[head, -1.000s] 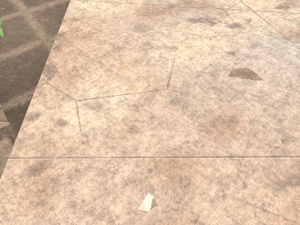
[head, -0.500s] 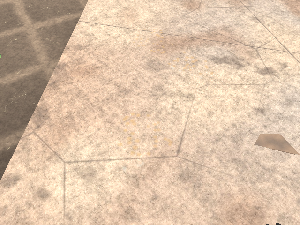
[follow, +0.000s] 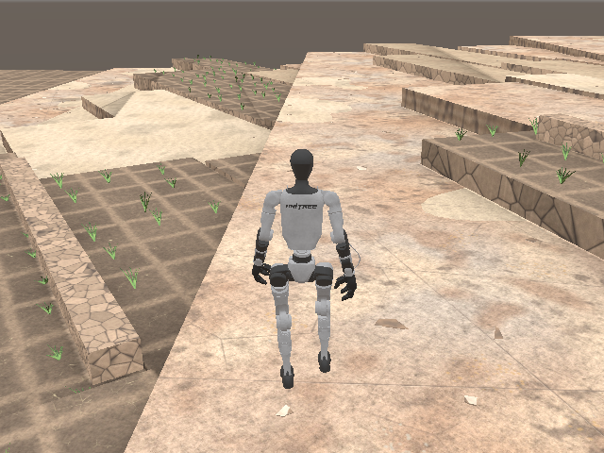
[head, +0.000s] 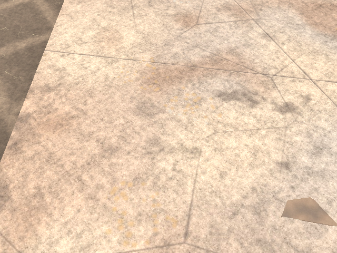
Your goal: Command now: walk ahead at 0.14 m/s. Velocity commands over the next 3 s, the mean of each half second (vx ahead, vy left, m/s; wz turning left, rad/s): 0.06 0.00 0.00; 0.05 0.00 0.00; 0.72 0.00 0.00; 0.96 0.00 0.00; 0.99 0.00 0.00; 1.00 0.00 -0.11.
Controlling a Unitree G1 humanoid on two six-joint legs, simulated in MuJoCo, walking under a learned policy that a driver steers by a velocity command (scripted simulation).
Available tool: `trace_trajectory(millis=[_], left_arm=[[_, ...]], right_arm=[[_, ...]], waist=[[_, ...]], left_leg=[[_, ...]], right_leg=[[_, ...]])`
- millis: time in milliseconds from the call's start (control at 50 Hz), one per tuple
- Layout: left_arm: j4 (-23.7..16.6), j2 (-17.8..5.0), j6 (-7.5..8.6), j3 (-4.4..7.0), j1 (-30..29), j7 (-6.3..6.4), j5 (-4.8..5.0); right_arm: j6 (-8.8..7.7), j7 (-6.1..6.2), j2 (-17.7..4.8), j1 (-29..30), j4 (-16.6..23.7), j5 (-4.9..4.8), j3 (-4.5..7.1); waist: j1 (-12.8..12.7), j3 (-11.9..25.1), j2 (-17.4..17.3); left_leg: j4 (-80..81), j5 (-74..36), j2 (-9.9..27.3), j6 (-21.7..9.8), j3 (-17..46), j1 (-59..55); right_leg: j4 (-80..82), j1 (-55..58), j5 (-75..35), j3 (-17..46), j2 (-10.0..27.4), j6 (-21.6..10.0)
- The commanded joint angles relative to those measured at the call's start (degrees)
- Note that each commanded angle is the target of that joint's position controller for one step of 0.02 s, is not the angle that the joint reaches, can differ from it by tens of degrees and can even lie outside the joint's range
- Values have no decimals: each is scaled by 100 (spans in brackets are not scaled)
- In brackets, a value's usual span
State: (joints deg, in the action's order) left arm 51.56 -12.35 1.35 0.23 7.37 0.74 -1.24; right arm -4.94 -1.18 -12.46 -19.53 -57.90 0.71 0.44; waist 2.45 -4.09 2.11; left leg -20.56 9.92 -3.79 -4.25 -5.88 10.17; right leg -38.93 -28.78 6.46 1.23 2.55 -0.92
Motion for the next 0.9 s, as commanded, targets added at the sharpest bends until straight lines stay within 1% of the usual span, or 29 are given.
trace_trajectory(millis=[20, 40, 60, 80, 100, 120, 140, 160, 180, 200, 240, 280, 320, 440, 600, 900], left_arm=[[97, -385, 37, 74, 738, 51, -36], [165, -406, 88, 77, 797, 62, -70], [209, -603, 159, 105, 877, 84, -95], [220, -908, 203, 154, 953, 101, -89], [197, -804, 146, 123, 811, 110, 33], [178, -616, 100, 77, 677, 106, 32], [167, -527, 71, 49, 465, 102, 16], [176, -472, 48, 26, 350, 105, 4], [205, -450, 40, 20, 356, 121, 29], [259, -472, 35, 36, 439, 129, 73], [395, -478, 38, 65, 614, 138, 108], [493, -461, 37, 83, 699, 139, 106], [566, -420, 27, 91, 724, 136, 95], [786, -352, -37, 103, 770, 153, 89], [1039, -269, -90, 89, 892, 158, 89], [1344, -63, -118, 54, 1123, 154, 90]], right_arm=[[53, 73, -697, 294, 270, -15, 141], [98, 118, -632, 261, 241, -25, 127], [130, 161, -547, -1, 189, 25, 115], [162, 201, -395, -601, 107, 74, 107], [271, 255, -68, -1122, -139, -32, 33], [382, 312, -219, -1034, -215, -38, 60], [447, 325, -313, -786, -176, -19, 86], [480, 314, -348, -567, -151, -8, 92], [492, 297, -381, -409, -132, 3, 91], [489, 282, -380, -338, -164, 13, 80], [464, 290, -295, -264, -265, -1, 53], [449, 327, -287, -209, -335, -17, 48], [449, 352, -273, -175, -404, -22, 45], [487, 388, -174, -177, -575, -5, 18], [486, 408, -90, -277, -725, 3, -20], [443, 417, 117, -514, -842, 5, -56]], waist=[[-403, 577, -696], [-410, 481, -582], [-322, 447, -186], [10, 543, 385], [80, 798, 842], [35, 680, 760], [76, 538, 674], [89, 554, 587], [54, 509, 516], [-13, 427, 356], [-111, 382, 18], [-160, 411, -115], [-193, 416, -142], [-226, 223, -189], [-253, 63, -218], [-286, -99, -253]], left_leg=[[128, -2442, 1413, -503, 668, 569], [-87, -1758, 1303, -351, 730, 603], [-381, -970, 1091, -125, 722, 638], [-720, 445, 689, 37, 534, 766], [-965, 1385, 359, 143, 353, 341], [-943, 1433, 327, 181, 403, 128], [-744, 1187, 349, 179, 462, -30], [-504, 855, 425, 182, 544, -198], [-288, 559, 554, 195, 637, -300], [-186, 415, 656, 202, 701, -256], [-60, 224, 742, 224, 756, -180], [35, 147, 787, 237, 781, -136], [83, 134, 808, 238, 786, -129], [161, 175, 859, 226, 801, -105], [240, 277, 905, 195, 831, -25], [351, 421, 929, 152, 875, 120]], right_leg=[[639, 1649, -249, -220, -94, -61], [1159, 1867, -444, -137, -66, -112], [1534, 2130, -1602, 261, 328, -157], [1415, 2399, -3224, 899, 1057, -378], [1606, 2034, -3286, 1261, 1462, -955], [1832, 1687, -2528, 1448, 1401, -1078], [1947, 1432, -1894, 1329, 1169, -929], [2000, 1349, -1361, 1158, 942, -730], [2054, 1277, -902, 991, 761, -550], [2077, 1316, -554, 820, 590, -430], [1985, 1605, -632, 676, 455, -366], [1885, 1852, -967, 609, 423, -382], [1851, 1965, -1101, 572, 409, -395], [1935, 1918, -762, 521, 334, -368], [2042, 1881, -283, 505, 265, -318], [2078, 1823, 63, 479, 209, -243]])
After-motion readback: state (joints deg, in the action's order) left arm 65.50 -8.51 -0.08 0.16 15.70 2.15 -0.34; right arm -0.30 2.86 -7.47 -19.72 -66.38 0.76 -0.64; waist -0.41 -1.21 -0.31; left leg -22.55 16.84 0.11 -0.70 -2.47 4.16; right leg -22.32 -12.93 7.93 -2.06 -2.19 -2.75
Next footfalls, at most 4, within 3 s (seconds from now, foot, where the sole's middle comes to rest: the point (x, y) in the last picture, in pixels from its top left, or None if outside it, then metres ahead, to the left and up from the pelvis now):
0.06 right None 0.15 -0.12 -0.78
1.22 right None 0.22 -0.17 -0.78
1.70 left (166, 202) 0.68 0.00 -0.78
2.18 right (193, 117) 1.14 -0.15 -0.78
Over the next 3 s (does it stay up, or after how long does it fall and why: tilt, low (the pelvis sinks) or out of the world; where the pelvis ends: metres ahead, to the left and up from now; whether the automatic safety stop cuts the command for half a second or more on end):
stays up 1.74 -0.05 -0.02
